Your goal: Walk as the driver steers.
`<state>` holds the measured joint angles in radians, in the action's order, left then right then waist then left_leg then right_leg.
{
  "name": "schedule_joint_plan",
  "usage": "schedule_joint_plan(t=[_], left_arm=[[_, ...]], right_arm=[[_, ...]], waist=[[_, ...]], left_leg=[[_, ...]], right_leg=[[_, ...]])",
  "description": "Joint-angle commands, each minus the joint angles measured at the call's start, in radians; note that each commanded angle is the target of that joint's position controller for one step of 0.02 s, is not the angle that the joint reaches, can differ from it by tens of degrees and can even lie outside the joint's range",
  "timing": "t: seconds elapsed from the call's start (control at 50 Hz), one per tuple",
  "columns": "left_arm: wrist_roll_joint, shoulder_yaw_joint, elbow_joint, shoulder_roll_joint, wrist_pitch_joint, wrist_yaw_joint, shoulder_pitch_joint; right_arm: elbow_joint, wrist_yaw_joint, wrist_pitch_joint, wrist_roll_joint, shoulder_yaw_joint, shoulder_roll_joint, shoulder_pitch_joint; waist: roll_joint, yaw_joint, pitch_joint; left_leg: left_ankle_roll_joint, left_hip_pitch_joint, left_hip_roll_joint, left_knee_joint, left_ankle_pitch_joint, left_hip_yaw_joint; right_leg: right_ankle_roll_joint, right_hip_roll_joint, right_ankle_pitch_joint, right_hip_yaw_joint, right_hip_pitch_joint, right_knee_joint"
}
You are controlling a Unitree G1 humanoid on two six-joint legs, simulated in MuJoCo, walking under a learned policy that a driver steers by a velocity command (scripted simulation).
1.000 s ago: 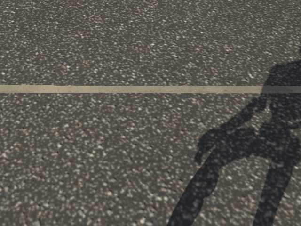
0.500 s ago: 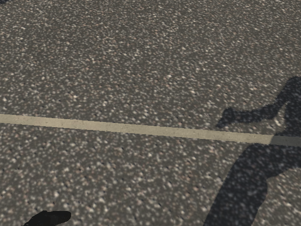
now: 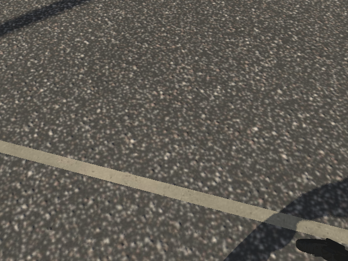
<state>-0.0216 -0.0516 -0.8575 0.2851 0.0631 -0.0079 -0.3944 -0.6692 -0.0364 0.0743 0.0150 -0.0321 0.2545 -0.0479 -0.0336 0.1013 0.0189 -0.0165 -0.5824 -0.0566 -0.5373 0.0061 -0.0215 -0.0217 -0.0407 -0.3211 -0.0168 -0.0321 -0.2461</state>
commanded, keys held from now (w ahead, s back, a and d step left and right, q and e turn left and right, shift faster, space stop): w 0.06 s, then w+e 0.04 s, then e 0.54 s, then no key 0.36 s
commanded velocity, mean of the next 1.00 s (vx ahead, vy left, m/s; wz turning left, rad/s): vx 0.17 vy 0.00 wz -0.31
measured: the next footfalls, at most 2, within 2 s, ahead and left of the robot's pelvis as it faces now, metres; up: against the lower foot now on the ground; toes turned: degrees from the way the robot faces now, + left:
left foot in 0.06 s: +0.21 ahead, +0.13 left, +0.00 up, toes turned +1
right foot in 0.54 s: +0.34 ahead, -0.12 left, +0.00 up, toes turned -17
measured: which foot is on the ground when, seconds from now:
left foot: up 0.00-0.04, down 0.06-0.56, up 0.58-0.92, down 0.94-1.00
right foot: down 0.00-0.08, up 0.10-0.52, down 0.54-1.00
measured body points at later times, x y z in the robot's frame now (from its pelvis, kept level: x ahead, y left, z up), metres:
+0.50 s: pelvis +0.22 +0.02 +0.00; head +0.25 +0.01 +0.45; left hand +0.42 +0.25 -0.10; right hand +0.27 -0.27 -0.12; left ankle +0.17 +0.13 -0.74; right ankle +0.31 -0.11 -0.72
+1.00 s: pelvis +0.29 +0.03 -0.01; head +0.31 +0.03 +0.44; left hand +0.53 +0.20 -0.11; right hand +0.29 -0.27 -0.12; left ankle +0.34 +0.14 -0.74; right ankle +0.30 -0.10 -0.73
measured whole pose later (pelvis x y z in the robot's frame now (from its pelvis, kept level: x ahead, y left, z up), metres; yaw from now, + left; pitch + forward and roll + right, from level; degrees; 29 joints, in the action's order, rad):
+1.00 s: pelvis +0.29 +0.03 -0.01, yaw -21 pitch +1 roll +0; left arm 0.02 -0.04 -0.69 0.26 -0.02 0.01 -0.14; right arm -0.83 0.01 0.00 -0.03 -0.05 0.26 -0.20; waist 0.03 0.00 0.01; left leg 0.01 -0.29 -0.02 -0.56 -0.29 -0.02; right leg -0.01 -0.06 -0.26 0.08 0.37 -0.57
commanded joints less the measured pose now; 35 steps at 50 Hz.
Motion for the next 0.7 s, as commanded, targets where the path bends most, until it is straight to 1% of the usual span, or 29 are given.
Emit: schedule_joint_plan(t=[0.02,0.04,0.06,0.08,0.1,0.12,0.14,0.16,0.18,0.2,0.22,0.26,0.3,0.34,0.36,0.4,0.44,0.48,0.5,0.52,0.54,0.56,0.58,0.6,0.62,0.64,0.66,0.68,0.7], left_arm=[[-0.004,-0.047,0.032,0.192,-0.007,0.012,0.010],[-0.003,-0.044,0.033,0.185,-0.011,0.015,0.024],[0.010,-0.028,0.048,0.151,-0.011,0.018,0.028],[0.019,0.006,0.075,0.047,0.007,0.012,-0.076],[0.009,0.009,0.056,0.058,0.025,0.006,-0.076],[-0.019,-0.019,0.075,0.148,0.033,0.002,0.007],[-0.022,-0.021,0.090,0.149,0.031,0.004,0.070],[-0.007,-0.023,0.089,0.136,0.022,0.009,0.091],[0.001,-0.031,0.076,0.127,0.004,0.016,0.064],[0.000,-0.029,0.061,0.105,-0.016,0.020,0.027],[0.000,-0.028,0.053,0.085,-0.032,0.023,0.006],[0.007,-0.030,0.078,0.072,-0.050,0.029,0.032],[0.013,-0.027,0.104,0.059,-0.052,0.025,0.075],[0.013,-0.023,0.128,0.048,-0.049,0.010,0.132],[0.014,-0.022,0.144,0.043,-0.048,0.002,0.164],[0.014,-0.025,0.174,0.049,-0.050,-0.013,0.208],[0.016,-0.033,0.202,0.064,-0.056,-0.026,0.234],[0.017,-0.042,0.225,0.077,-0.062,-0.035,0.236],[0.016,-0.047,0.230,0.082,-0.063,-0.038,0.220],[0.016,-0.055,0.223,0.093,-0.060,-0.036,0.170],[0.022,-0.078,0.209,0.150,-0.055,-0.023,0.091],[0.030,-0.109,0.220,0.274,-0.057,0.004,0.031],[0.046,-0.101,0.248,0.289,-0.057,0.006,0.055],[0.035,-0.084,0.263,0.222,-0.054,-0.003,0.081],[0.025,-0.074,0.271,0.188,-0.050,-0.002,0.143],[0.011,-0.069,0.272,0.167,-0.053,0.002,0.188],[0.006,-0.061,0.278,0.145,-0.060,0.011,0.230],[0.017,-0.058,0.284,0.144,-0.066,0.016,0.250],[0.028,-0.058,0.287,0.144,-0.069,0.020,0.256]], right_arm=[[0.075,-0.007,0.023,-0.001,-0.038,0.115,0.014],[0.040,-0.001,0.022,-0.006,-0.057,0.147,-0.104],[0.000,0.009,0.020,-0.013,-0.079,0.201,-0.271],[-0.011,0.017,0.014,-0.033,-0.101,0.301,-0.380],[-0.023,0.017,0.007,-0.016,-0.087,0.239,-0.416],[-0.019,0.020,0.005,-0.016,-0.067,0.192,-0.349],[-0.009,0.021,0.006,-0.020,-0.056,0.166,-0.270],[-0.011,0.016,0.010,-0.027,-0.046,0.131,-0.204],[-0.012,0.012,0.020,-0.031,-0.040,0.104,-0.159],[-0.018,0.009,0.027,-0.034,-0.040,0.097,-0.131],[-0.025,0.010,0.034,-0.038,-0.042,0.101,-0.112],[-0.039,0.022,0.036,-0.041,-0.051,0.127,-0.084],[-0.052,0.041,0.025,-0.038,-0.054,0.137,-0.080],[-0.062,0.057,0.008,-0.034,-0.056,0.148,-0.084],[-0.070,0.063,0.000,-0.031,-0.058,0.156,-0.095],[-0.085,0.069,-0.018,-0.023,-0.064,0.173,-0.113],[-0.096,0.069,-0.035,-0.012,-0.071,0.187,-0.120],[-0.099,0.072,-0.052,0.003,-0.077,0.199,-0.111],[-0.097,0.075,-0.058,0.010,-0.079,0.199,-0.101],[-0.096,0.079,-0.063,0.016,-0.079,0.193,-0.091],[-0.107,0.078,-0.063,0.009,-0.075,0.176,-0.138],[-0.074,0.071,-0.053,-0.036,-0.059,0.133,-0.149],[-0.042,0.058,-0.048,-0.049,-0.042,0.104,-0.161],[-0.061,0.046,-0.048,-0.025,-0.055,0.153,-0.125],[-0.049,0.045,-0.053,-0.002,-0.056,0.154,-0.084],[-0.061,0.056,-0.060,-0.009,-0.057,0.142,-0.076],[-0.065,0.068,-0.071,-0.020,-0.064,0.158,-0.073],[-0.071,0.068,-0.079,-0.020,-0.062,0.148,-0.089],[-0.078,0.069,-0.084,-0.018,-0.060,0.134,-0.110]], waist=[[0.123,-0.078,-0.003],[0.112,-0.143,-0.077],[0.080,-0.213,-0.204],[-0.130,-0.202,-0.361],[-0.220,-0.220,-0.438],[-0.135,-0.220,-0.268],[-0.080,-0.187,-0.162],[-0.034,-0.148,-0.094],[-0.053,-0.107,-0.075],[-0.071,-0.082,-0.072],[-0.074,-0.066,-0.071],[-0.073,-0.050,-0.049],[-0.063,-0.057,-0.049],[-0.056,-0.083,-0.055],[-0.050,-0.098,-0.057],[-0.039,-0.116,-0.058],[-0.038,-0.123,-0.051],[-0.048,-0.115,-0.044],[-0.049,-0.102,-0.048],[-0.034,-0.072,-0.069],[0.040,-0.044,-0.123],[0.263,-0.047,-0.201],[0.349,-0.076,-0.334],[0.186,-0.035,-0.358],[0.134,-0.058,-0.264],[0.059,-0.082,-0.186],[0.072,-0.100,-0.155],[0.111,-0.118,-0.146],[0.135,-0.125,-0.150]], left_leg=[[-0.044,0.098,0.035,0.048,-0.075,0.029],[-0.071,0.271,0.062,0.075,-0.061,0.057],[-0.118,0.545,-0.012,0.033,-0.023,-0.012],[-0.263,0.964,-0.280,0.040,-0.127,-0.425],[-0.303,1.006,-0.355,0.180,-0.259,-0.688],[-0.258,0.867,-0.332,0.204,-0.225,-0.557],[-0.230,0.710,-0.300,0.212,-0.047,-0.399],[-0.212,0.577,-0.255,0.230,0.140,-0.280],[-0.192,0.487,-0.221,0.246,0.265,-0.183],[-0.187,0.419,-0.201,0.268,0.337,-0.123],[-0.196,0.378,-0.195,0.284,0.410,-0.073],[-0.203,0.348,-0.197,0.307,0.472,0.004],[-0.193,0.363,-0.180,0.313,0.449,0.074],[-0.182,0.389,-0.167,0.311,0.411,0.126],[-0.181,0.413,-0.175,0.307,0.403,0.135],[-0.180,0.472,-0.197,0.284,0.381,0.141],[-0.174,0.521,-0.223,0.238,0.363,0.137],[-0.158,0.547,-0.243,0.166,0.368,0.130],[-0.142,0.553,-0.240,0.109,0.393,0.134],[-0.110,0.539,-0.210,0.007,0.430,0.162],[-0.049,0.484,-0.135,-0.165,0.368,0.195],[0.035,0.229,-0.028,-0.474,-0.070,0.224],[0.081,-0.018,0.138,-0.741,-0.716,0.079],[0.067,-0.040,0.083,-0.798,-0.686,-0.068],[0.052,-0.071,0.054,-0.777,-0.612,-0.065],[0.054,-0.076,0.030,-0.695,-0.545,-0.058],[0.060,-0.045,0.012,-0.623,-0.491,-0.054],[0.069,0.022,0.023,-0.592,-0.453,-0.032],[0.078,0.059,0.034,-0.548,-0.434,-0.023]], right_leg=[[-0.132,0.284,0.621,0.126,-0.015,-0.066],[-0.110,0.245,0.754,0.088,0.009,-0.203],[-0.076,0.198,0.671,0.051,0.142,-0.424],[-0.002,0.051,0.261,-0.005,0.558,-0.826],[0.003,-0.001,-0.256,0.121,0.711,-0.993],[-0.001,0.047,-0.225,0.156,0.786,-1.062],[0.002,0.090,-0.153,0.124,0.765,-1.034],[0.015,0.116,-0.108,0.112,0.718,-0.975],[0.024,0.142,-0.078,0.116,0.646,-0.924],[0.037,0.143,-0.053,0.110,0.576,-0.905],[0.050,0.132,-0.023,0.099,0.546,-0.899],[0.069,0.129,0.052,0.093,0.570,-0.839],[0.071,0.135,0.167,0.076,0.573,-0.719],[0.066,0.132,0.268,0.047,0.548,-0.598],[0.063,0.129,0.297,0.038,0.544,-0.552],[0.052,0.125,0.294,0.025,0.550,-0.484],[0.033,0.118,0.231,0.012,0.561,-0.443],[0.008,0.105,0.140,-0.006,0.554,-0.410],[-0.010,0.088,0.125,-0.023,0.528,-0.369],[-0.035,0.054,0.182,-0.048,0.442,-0.283],[-0.077,0.043,0.427,-0.005,0.283,-0.194],[-0.186,0.255,0.964,0.290,0.043,-0.228],[-0.414,0.442,0.982,0.622,-0.123,-0.187],[-0.385,0.406,0.833,0.557,-0.077,-0.154],[-0.323,0.353,0.701,0.453,0.007,-0.147],[-0.263,0.298,0.567,0.390,0.099,-0.125],[-0.233,0.270,0.480,0.348,0.172,-0.105],[-0.224,0.239,0.462,0.316,0.246,-0.091],[-0.224,0.225,0.465,0.298,0.272,-0.085]])
Over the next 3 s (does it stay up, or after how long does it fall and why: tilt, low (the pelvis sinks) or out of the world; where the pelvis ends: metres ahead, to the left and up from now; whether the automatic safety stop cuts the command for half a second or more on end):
stays up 0.33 0.04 0.00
